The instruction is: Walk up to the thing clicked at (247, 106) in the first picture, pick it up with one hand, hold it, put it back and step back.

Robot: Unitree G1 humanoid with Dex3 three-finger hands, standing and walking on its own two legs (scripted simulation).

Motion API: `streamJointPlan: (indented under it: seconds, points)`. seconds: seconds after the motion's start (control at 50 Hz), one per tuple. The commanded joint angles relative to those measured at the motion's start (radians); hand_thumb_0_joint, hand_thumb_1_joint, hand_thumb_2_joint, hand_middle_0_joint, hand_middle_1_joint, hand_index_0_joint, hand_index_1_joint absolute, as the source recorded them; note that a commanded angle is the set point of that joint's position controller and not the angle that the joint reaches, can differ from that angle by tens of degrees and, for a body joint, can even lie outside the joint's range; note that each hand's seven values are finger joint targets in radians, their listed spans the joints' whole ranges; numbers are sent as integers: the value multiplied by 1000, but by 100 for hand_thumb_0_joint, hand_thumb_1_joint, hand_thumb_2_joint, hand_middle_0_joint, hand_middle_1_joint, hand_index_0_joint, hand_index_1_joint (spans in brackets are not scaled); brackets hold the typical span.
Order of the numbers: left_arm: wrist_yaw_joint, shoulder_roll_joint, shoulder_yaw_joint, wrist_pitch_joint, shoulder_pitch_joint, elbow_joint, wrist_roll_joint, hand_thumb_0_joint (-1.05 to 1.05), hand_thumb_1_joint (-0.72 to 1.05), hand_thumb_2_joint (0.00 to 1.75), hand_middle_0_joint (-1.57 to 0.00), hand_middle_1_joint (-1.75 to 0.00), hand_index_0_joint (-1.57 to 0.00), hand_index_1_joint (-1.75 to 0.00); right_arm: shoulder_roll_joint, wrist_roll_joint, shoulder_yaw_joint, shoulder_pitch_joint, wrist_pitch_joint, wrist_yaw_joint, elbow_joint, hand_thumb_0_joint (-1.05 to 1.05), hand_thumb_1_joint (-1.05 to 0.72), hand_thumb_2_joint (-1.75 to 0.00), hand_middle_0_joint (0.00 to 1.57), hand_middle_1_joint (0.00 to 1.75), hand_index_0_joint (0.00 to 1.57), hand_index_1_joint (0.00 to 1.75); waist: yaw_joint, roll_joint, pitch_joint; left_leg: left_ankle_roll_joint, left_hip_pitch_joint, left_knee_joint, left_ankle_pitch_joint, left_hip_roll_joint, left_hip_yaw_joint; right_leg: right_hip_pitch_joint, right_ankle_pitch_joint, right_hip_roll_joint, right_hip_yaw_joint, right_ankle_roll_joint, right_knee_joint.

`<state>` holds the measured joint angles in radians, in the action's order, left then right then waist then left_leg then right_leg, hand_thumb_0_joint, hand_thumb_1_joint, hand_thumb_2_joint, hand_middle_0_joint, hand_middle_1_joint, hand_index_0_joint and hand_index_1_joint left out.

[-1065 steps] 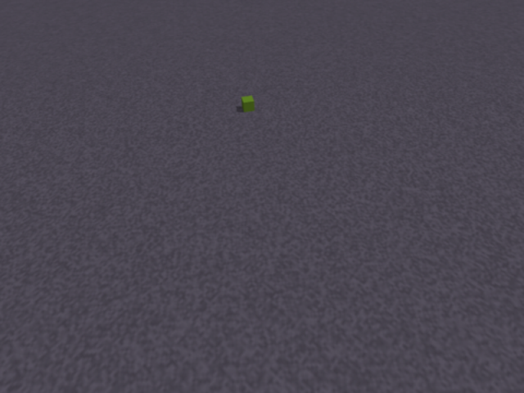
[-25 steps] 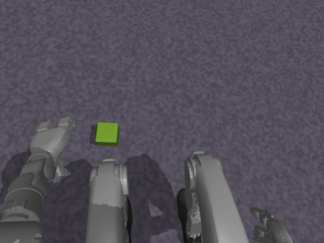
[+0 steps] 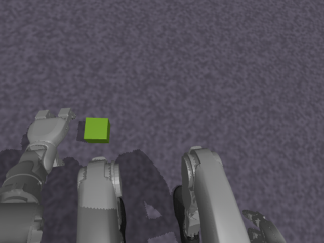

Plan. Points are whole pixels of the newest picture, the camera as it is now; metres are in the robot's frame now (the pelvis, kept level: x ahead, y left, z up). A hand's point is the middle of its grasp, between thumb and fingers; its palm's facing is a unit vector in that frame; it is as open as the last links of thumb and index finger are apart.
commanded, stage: rise first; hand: left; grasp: from above
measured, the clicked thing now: (97, 131) +0.45 +0.18 -0.33
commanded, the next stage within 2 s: approach in 0.70 s
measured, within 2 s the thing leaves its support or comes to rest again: neither
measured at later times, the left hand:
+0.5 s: hand (64, 140) +0.40 +0.25 -0.20, palm faces -0.50 -0.05 -0.86, open 13.5 cm
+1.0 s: hand (75, 134) +0.41 +0.22 -0.20, palm faces -0.46 +0.04 -0.89, open 13.7 cm
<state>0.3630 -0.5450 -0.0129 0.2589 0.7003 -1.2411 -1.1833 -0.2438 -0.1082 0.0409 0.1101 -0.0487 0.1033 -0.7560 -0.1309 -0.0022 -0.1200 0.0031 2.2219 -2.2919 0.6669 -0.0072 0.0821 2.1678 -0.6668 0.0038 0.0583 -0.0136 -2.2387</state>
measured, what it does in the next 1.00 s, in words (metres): stands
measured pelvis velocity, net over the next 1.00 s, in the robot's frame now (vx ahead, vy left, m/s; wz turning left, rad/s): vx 0.01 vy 0.00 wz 0.00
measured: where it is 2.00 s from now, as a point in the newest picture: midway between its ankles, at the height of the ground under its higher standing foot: (152, 234)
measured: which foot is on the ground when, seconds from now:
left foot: down 0.00-1.00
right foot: down 0.00-1.00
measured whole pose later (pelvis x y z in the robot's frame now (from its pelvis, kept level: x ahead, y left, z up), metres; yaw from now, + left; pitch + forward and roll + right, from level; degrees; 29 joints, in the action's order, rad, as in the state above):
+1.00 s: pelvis +0.01 +0.00 -0.02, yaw +0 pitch +35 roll -4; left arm 0.49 -0.53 0.06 0.26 0.79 -1.33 -1.31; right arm -0.25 -0.15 0.04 0.10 -0.06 0.12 -0.79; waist -0.17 -0.01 -0.11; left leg -0.01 2.28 -2.36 0.69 -0.01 0.08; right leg 2.24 -0.68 0.01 0.05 -0.01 -2.32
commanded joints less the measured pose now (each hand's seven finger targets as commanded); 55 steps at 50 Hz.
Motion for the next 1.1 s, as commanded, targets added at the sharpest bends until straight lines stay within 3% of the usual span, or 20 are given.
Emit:
streamJointPlan:
  seconds: [0.0,0.02,0.04,0.32,0.42,0.48,0.62,0.64,0.68,0.7,0.76,0.78,0.8,0.82,0.86,0.9,0.92,0.98,1.04,1.08]
  points:
    - [56,-205,-46,11,253,122,2,0,-42,92,-14,-88,-15,-87,-219,0,70,164,-13,-6,35,0,-90,-90,20,30,20,30,2,163,-625,34,-492,245,-99,34,-55,-280,126,20,52,50,243]
    - [61,-220,-51,13,264,131,-1,0,-42,91,-14,-89,-15,-88,-218,2,73,159,-12,-7,35,0,-90,-90,20,30,20,30,6,162,-641,34,-494,241,-97,34,-58,-280,123,24,51,53,247]
    - [64,-213,-43,12,273,118,-7,0,-42,91,-14,-89,-15,-87,-224,-1,73,163,-12,-7,32,0,-90,-90,20,30,20,30,-10,159,-623,35,-484,235,-92,32,-56,-269,122,23,53,51,243]
    - [104,-202,-41,6,261,83,-33,0,-40,89,-17,-87,-18,-86,-218,-6,71,163,-13,-3,24,0,-90,-90,20,30,20,30,-6,165,-611,32,-472,223,-98,33,-56,-245,129,23,53,53,219]
    - [111,-201,-39,9,281,94,-38,0,-40,89,-16,-88,-18,-86,-223,-14,76,171,-14,0,20,0,-90,-90,20,30,20,30,-24,137,-629,39,-450,195,-124,32,-67,-280,162,23,49,47,221]
    - [115,-207,-49,10,258,81,-46,0,-39,88,-16,-88,-18,-86,-226,-15,75,172,-13,0,14,0,-90,-90,20,30,20,30,-12,159,-639,36,-468,191,-147,34,-68,-279,180,23,47,47,210]
    - [133,-206,-41,17,306,54,-64,0,-44,92,-14,-89,-15,-89,-232,-21,76,172,-10,5,10,0,-90,-90,20,30,20,30,-38,146,-617,39,-435,177,-127,35,-63,-259,167,26,52,48,199]
    - [133,-211,-39,18,302,56,-66,0,-44,93,-14,-90,-15,-89,-226,-20,73,166,-11,4,11,0,-90,-90,20,30,20,30,-26,148,-619,38,-430,181,-115,37,-67,-264,153,26,50,49,205]
    - [140,-218,-51,20,299,47,-65,0,-43,92,-14,-90,-15,-89,-228,-23,74,163,-12,3,12,0,-90,-90,20,30,20,30,-23,138,-620,39,-423,179,-100,36,-66,-256,132,26,51,49,205]
    - [142,-208,-37,22,306,43,-69,0,-44,92,-14,-90,-15,-90,-225,-24,71,159,-13,3,12,0,-90,-90,20,30,20,30,-29,152,-605,39,-408,179,-88,39,-70,-253,121,25,49,49,205]
    - [146,-192,-25,20,320,52,-80,0,-45,93,-13,-92,-14,-91,-230,-27,72,163,-14,6,6,0,-90,-90,20,30,20,30,-39,173,-625,36,-447,178,-112,38,-65,-245,146,25,55,48,189]
    - [150,-207,-40,20,320,61,-79,0,-50,99,-13,-93,-11,-95,-231,-25,75,161,-14,4,3,0,-91,-90,20,30,20,30,-28,171,-639,35,-449,175,-119,38,-65,-247,153,26,53,49,190]
    - [154,-213,-40,19,323,73,-80,0,-45,93,-9,-96,-12,-93,-228,-25,77,163,-15,4,6,0,-90,-89,20,30,20,30,-26,182,-646,35,-447,172,-124,38,-67,-252,157,24,52,49,188]
    - [158,-186,-26,18,315,84,-87,0,-43,91,-10,-97,-13,-94,-226,-27,78,169,-13,4,4,0,-90,-89,20,30,20,30,-30,172,-668,33,-466,171,-139,38,-68,-268,175,26,52,48,191]
    - [162,-134,24,16,366,81,-97,0,-44,92,-8,-98,-11,-95,-228,-27,81,172,-13,7,-2,0,-89,-89,20,30,20,30,-68,164,-640,34,-448,165,-130,35,-65,-246,178,30,55,48,190]
    - [171,-132,37,15,432,87,-108,0,-46,94,-7,-99,-10,-96,-231,-30,80,183,-14,6,-9,0,-90,-89,20,30,20,30,-85,166,-638,35,-446,162,-119,33,-60,-229,167,29,56,49,192]
    - [175,-112,50,11,427,72,-115,0,-47,95,-7,-99,-9,-96,-230,-31,77,185,-16,4,-17,0,-90,-89,20,30,20,30,-76,183,-639,31,-465,165,-126,32,-59,-219,170,28,61,50,185]
    - [194,-34,100,-8,514,1,-124,0,-46,95,-6,-100,-9,-96,-236,-42,67,191,-25,11,-28,0,-89,-89,20,30,20,30,-127,187,-613,26,-476,169,-109,26,-39,-170,158,30,82,51,171]
    - [221,-74,71,-45,528,-36,-130,0,-46,95,-7,-100,-10,-97,-242,-47,59,190,-30,10,-23,0,-89,-89,20,30,20,30,-103,232,-635,25,-473,182,-111,31,-53,-192,161,26,74,53,176]
    - [233,-109,45,-77,504,-111,-142,0,-44,94,-7,-101,-11,-97,-243,-51,51,183,-28,12,-21,0,-89,-89,20,30,20,30,-101,191,-619,31,-439,175,-107,31,-64,-215,166,30,70,51,188]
